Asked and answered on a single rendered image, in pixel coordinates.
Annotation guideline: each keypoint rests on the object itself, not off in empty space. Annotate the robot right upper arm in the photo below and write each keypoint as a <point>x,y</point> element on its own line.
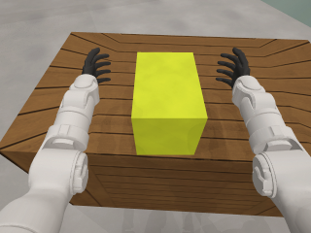
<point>284,176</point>

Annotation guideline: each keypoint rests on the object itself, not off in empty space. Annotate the robot left upper arm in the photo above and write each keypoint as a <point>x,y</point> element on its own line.
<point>56,176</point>

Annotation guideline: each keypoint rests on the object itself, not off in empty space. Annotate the carton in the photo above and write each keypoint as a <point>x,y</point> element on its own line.
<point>168,111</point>

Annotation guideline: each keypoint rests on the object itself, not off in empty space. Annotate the pedestal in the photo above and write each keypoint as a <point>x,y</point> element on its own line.
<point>218,177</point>

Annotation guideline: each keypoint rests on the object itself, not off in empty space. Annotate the right robot hand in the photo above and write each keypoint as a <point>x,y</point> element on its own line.
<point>240,67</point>

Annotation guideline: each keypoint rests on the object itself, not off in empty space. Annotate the right robot forearm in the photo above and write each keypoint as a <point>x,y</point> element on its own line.
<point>267,130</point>

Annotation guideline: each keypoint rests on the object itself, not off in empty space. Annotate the left robot hand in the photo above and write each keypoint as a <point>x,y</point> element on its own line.
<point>91,66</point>

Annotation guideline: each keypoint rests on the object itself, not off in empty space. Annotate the left robot forearm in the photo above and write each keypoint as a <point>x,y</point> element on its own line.
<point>74,116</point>

